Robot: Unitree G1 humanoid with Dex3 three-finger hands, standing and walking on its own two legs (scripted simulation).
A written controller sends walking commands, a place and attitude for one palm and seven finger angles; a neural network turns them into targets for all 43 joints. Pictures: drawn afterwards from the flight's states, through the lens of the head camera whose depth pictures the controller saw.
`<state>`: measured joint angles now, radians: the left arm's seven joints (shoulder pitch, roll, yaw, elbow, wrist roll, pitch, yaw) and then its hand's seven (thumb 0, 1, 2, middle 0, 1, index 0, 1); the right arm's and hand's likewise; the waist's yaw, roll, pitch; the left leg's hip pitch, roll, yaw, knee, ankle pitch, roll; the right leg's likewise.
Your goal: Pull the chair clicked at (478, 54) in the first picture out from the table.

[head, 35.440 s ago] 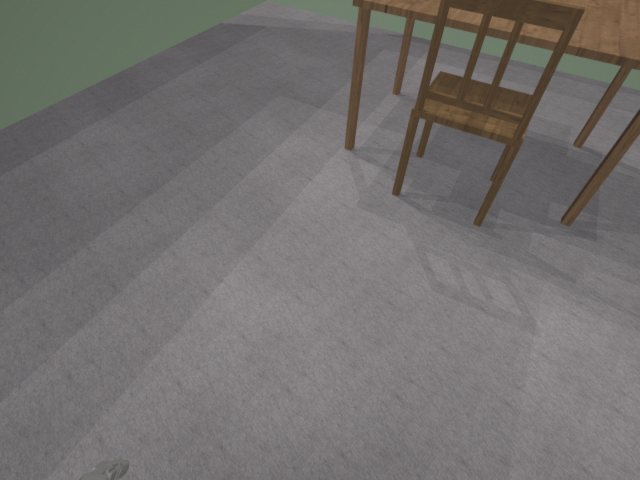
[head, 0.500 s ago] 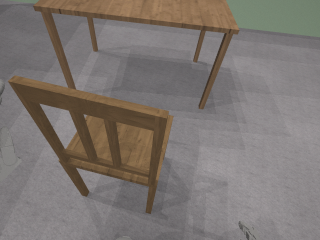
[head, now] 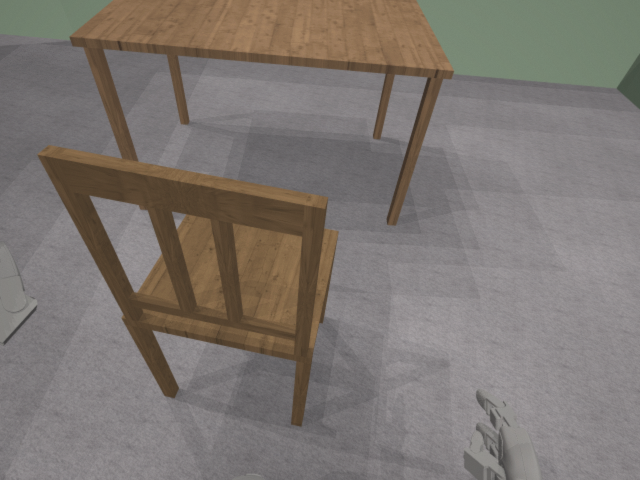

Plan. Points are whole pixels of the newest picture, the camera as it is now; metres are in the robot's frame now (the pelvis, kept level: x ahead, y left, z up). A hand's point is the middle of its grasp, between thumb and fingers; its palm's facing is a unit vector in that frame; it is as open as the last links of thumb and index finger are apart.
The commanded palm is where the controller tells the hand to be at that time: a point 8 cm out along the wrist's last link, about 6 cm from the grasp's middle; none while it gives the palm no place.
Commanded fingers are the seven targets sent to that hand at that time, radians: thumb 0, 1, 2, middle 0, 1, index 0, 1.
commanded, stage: stop stepping back and stand still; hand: left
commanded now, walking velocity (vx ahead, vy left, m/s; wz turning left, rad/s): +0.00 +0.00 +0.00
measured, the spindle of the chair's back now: (175, 263) +0.47 +0.27 -0.08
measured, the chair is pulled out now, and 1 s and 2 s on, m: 0.64 0.64 0.64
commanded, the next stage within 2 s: let the arm hang, fingers relaxed in 0.20 s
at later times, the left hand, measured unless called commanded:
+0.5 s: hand (158, 475) +0.16 +0.21 -0.11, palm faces +0.05 -0.96 -0.28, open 7.4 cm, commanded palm none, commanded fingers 0.00 0.90 0.90 -0.20 -0.30 -0.20 -0.30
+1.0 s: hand out of the picture -0.09 +0.16 -0.16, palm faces +0.12 -0.96 -0.25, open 7.4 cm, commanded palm none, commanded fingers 0.00 0.90 0.90 -0.20 -0.30 -0.20 -0.30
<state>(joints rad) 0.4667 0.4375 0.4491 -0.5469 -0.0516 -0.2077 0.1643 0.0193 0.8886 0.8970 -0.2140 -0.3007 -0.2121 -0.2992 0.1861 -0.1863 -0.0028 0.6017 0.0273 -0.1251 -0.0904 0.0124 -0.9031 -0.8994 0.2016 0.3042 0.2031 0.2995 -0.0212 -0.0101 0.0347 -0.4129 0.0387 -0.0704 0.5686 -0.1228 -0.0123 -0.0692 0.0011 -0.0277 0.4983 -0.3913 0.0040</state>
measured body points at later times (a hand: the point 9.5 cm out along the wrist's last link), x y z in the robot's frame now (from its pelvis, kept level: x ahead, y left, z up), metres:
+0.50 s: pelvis +0.00 +0.01 -0.02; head -0.01 +0.00 +0.43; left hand +0.15 +0.26 -0.09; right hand +0.12 -0.24 -0.14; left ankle +0.12 +0.12 -0.73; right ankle -0.07 -0.15 -0.73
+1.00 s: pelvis +0.02 -0.02 +0.00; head +0.01 -0.03 +0.45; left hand -0.10 +0.21 -0.14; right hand +0.02 -0.24 -0.16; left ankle +0.11 +0.12 -0.73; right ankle -0.07 -0.15 -0.73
